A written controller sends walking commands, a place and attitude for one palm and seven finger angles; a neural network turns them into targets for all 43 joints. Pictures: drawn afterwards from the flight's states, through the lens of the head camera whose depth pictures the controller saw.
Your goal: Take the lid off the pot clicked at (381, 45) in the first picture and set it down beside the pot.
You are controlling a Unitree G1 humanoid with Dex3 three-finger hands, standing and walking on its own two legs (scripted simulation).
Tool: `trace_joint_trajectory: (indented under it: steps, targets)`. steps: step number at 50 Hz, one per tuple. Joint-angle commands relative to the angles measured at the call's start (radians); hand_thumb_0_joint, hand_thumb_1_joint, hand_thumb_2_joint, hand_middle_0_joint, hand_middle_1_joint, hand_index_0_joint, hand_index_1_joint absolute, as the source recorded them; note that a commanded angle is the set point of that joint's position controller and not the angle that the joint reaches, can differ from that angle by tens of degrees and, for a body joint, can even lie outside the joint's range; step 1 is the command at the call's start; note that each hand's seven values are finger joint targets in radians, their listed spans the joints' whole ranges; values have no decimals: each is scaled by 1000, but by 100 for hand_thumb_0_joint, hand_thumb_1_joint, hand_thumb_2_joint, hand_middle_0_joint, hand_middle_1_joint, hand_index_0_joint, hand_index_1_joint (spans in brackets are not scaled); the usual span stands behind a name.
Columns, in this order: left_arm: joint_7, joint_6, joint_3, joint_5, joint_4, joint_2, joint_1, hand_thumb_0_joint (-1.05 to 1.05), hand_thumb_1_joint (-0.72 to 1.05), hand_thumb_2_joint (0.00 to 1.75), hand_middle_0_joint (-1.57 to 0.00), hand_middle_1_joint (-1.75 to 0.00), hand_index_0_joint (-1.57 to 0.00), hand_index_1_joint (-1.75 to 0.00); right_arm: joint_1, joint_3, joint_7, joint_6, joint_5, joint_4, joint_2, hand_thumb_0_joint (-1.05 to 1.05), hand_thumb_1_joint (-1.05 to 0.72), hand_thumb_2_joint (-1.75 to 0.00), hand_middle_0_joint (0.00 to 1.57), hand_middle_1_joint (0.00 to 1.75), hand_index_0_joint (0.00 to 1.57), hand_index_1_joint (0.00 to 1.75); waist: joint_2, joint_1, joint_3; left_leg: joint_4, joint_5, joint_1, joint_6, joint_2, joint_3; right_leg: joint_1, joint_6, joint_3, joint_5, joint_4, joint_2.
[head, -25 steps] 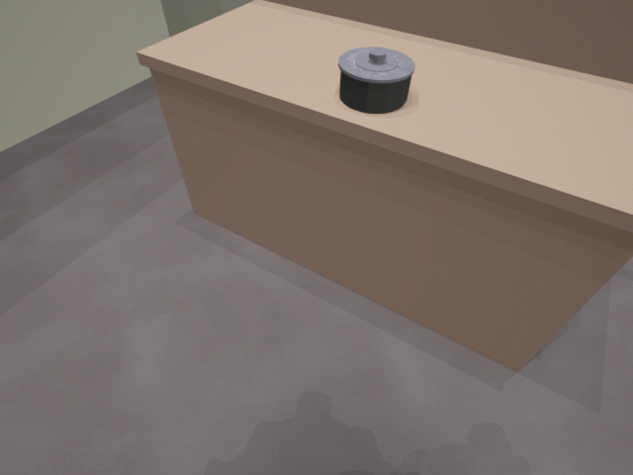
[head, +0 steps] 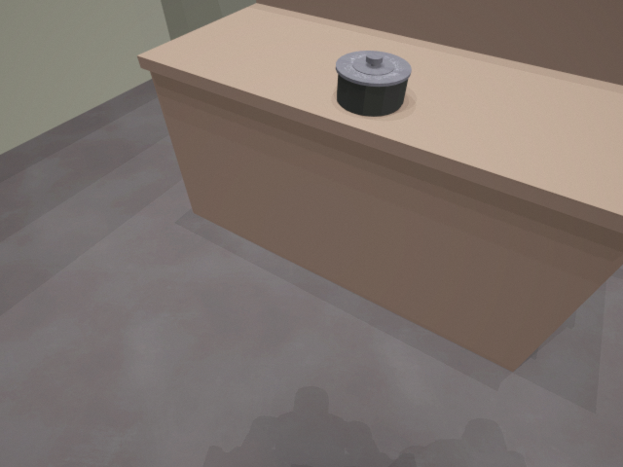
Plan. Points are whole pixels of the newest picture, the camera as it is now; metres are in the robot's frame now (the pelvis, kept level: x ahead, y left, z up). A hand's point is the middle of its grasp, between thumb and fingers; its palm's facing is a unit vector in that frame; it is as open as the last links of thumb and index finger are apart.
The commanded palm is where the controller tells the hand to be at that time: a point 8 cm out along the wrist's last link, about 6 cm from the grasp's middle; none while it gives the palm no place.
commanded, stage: look at it before walking up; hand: left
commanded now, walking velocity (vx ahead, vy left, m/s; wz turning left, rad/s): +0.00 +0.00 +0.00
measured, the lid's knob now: (374, 58) +1.03 -0.10 +0.07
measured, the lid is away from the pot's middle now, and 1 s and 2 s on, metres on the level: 0.00 0.00 0.00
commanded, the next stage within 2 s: walk to a spot facing it in 0.54 s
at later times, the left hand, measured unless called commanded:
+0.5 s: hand out of the picture +0.05 +0.22 -0.16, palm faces -0.01 -0.96 -0.29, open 7.4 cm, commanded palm none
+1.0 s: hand out of the picture +0.03 +0.22 -0.19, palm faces +0.17 -0.97 -0.19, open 7.4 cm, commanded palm none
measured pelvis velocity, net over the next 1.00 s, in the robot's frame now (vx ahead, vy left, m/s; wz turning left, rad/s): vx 0.05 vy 0.03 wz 0.17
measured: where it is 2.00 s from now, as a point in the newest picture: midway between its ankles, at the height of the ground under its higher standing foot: (291, 449)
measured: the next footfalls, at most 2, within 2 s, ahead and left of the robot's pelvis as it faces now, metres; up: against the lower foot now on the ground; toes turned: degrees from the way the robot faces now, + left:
right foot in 1.32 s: +0.32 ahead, -0.06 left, +0.00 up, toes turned +17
left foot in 1.70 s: +0.29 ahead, +0.20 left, +0.00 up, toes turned +40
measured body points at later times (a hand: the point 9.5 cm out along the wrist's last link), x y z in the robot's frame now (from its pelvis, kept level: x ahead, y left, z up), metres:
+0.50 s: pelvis +0.01 -0.01 +0.00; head +0.01 -0.01 +0.45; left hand +0.05 +0.27 -0.14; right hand +0.06 -0.28 -0.15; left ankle +0.01 +0.13 -0.74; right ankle +0.01 -0.12 -0.74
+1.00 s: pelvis +0.05 +0.03 -0.02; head +0.05 +0.05 +0.43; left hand +0.02 +0.27 -0.18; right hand +0.05 -0.22 -0.16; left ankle +0.04 +0.12 -0.75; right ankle +0.02 -0.11 -0.69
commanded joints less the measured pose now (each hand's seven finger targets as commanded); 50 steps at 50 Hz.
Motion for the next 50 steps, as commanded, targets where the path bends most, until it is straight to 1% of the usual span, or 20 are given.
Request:
trace_joint_trajectory:
  steps: [1,7,11,27,31,32,34,36,38,39,40,41,43,44,45,46,47,48,49,50]
  targets:
    - [14,-19,35,1,-51,184,0,0,90,90,-20,-30,-20,-30,-14,-28,-14,-18,5,-50,-180,0,-90,-90,20,30,20,30,4,2,-37,-62,86,8,29,106,-89,-7,-20,100,41,-87,-113]
    - [15,-21,35,-1,-49,181,2,0,90,90,-20,-30,-20,-30,-8,-26,-16,-18,6,-46,-179,0,-90,-90,20,30,20,30,-3,1,-46,-58,119,22,28,107,-87,7,-21,102,88,-86,-113]
    - [15,-20,33,0,-42,180,7,0,90,90,-20,-30,-20,-30,-9,-24,-16,-15,6,-41,-171,0,-90,-90,20,30,20,30,-7,3,-24,-64,94,15,27,105,-84,-2,-22,105,64,-96,-114]
    - [17,-19,34,-1,-39,156,23,0,90,90,-20,-30,-20,-30,23,-22,-19,-16,5,-25,-146,0,-90,-90,20,30,20,30,6,3,-27,-64,95,14,25,104,-80,9,-23,102,60,-97,-109]
    - [17,-20,34,-2,-36,151,29,0,90,90,-20,-30,-20,-30,30,-20,-20,-16,6,-23,-139,0,-90,-90,20,30,20,30,-9,3,-23,-61,100,14,24,104,-76,8,-24,100,71,-98,-110]
    - [17,-20,33,-2,-36,146,31,0,90,90,-20,-30,-20,-30,29,-20,-20,-16,6,-22,-137,0,-90,-90,20,30,20,30,-6,4,-14,-62,97,13,24,102,-79,3,-23,101,64,-98,-110]
    - [20,-5,26,0,-23,82,79,0,90,90,-20,-30,-20,-30,80,-8,-14,-2,0,-10,-63,0,-90,-90,20,30,20,30,-14,7,-13,-22,-3,-34,21,78,-60,16,-15,88,-92,-88,-112]
    - [15,11,44,4,-34,106,113,0,90,90,-20,-30,-20,-30,94,-15,-11,11,-6,-28,-52,0,-90,-90,20,30,20,30,-71,22,47,55,-205,-169,25,33,-31,14,-40,126,-345,-125,-148]
    - [16,16,67,10,-61,143,144,0,90,90,-20,-30,-20,-30,101,-27,-8,19,-11,-65,-43,0,-90,-90,20,30,20,30,-181,35,81,248,-276,-275,19,6,43,-3,-105,241,-536,-213,-274]
    - [17,11,76,12,-78,146,143,0,90,90,-20,-30,-20,-30,90,-34,-5,18,-9,-85,-38,0,-90,-90,20,30,20,30,-200,36,102,342,-283,-300,18,27,52,-30,-144,283,-543,-245,-332]
    - [19,4,81,14,-93,145,132,0,90,90,-20,-30,-20,-30,95,-40,-1,13,-6,-101,-36,0,-90,-90,20,30,20,30,-158,21,99,382,-290,-303,21,55,54,-41,-169,272,-505,-240,-363]
    - [17,-3,86,17,-107,143,106,0,90,90,-20,-30,-20,-30,114,-43,6,7,-5,-109,-23,0,-90,-90,20,30,20,30,-150,3,92,369,-290,-280,25,71,62,-53,-173,214,-441,-209,-364]
    - [11,-9,89,14,-125,129,78,0,90,90,-20,-30,-20,-30,195,-44,16,-2,-3,-103,10,0,-90,-90,20,30,20,30,-102,-35,64,227,-211,-95,28,51,115,-151,-138,80,-384,-104,-318]
    - [7,-4,89,11,-132,113,68,0,90,90,-20,-30,-20,-30,273,-49,14,-6,-4,-85,10,0,-90,-90,20,30,20,30,-55,-63,46,135,-180,38,32,28,119,-235,-99,-5,-400,8,-261]
    - [-1,1,82,8,-150,59,65,0,90,90,-20,-30,-20,-30,357,-66,8,-10,-8,-72,-44,0,-90,-90,20,30,20,30,143,-95,53,-12,-342,103,74,105,-93,-351,-42,-103,-387,248,-157]
    - [-12,0,70,3,-201,-4,30,0,90,90,-20,-30,-20,-30,454,-94,-5,-18,-21,-65,-140,0,-90,-90,20,30,20,30,378,-129,76,-221,-540,142,198,345,-564,-568,22,-163,-414,591,-16]
    - [-10,-9,69,20,-240,13,-58,0,90,90,-20,-30,-20,-30,469,-90,-9,-17,-13,-64,-140,0,-90,-90,20,30,20,30,218,-121,102,-268,-540,85,265,375,-671,-638,0,-4,-351,745,-58]
    - [-13,-19,76,21,-240,8,-56,0,90,90,-20,-30,-20,-30,390,-86,-9,-20,-7,-86,-111,0,-90,-90,20,30,20,30,101,-71,113,-258,-553,16,256,337,-589,-634,-3,40,-245,797,-89]
    - [-18,-23,79,20,-226,8,-21,0,90,90,-20,-30,-20,-30,312,-80,-12,-33,-4,-109,-79,0,-90,-90,20,30,20,30,76,-33,100,-254,-471,-18,232,296,-498,-614,9,52,-158,794,-107]
    - [-24,-26,81,24,-210,16,21,0,90,90,-20,-30,-20,-30,279,-74,-14,-48,0,-114,-57,0,-90,-90,20,30,20,30,59,-7,62,-236,-358,-21,216,258,-417,-570,22,51,-97,778,-114]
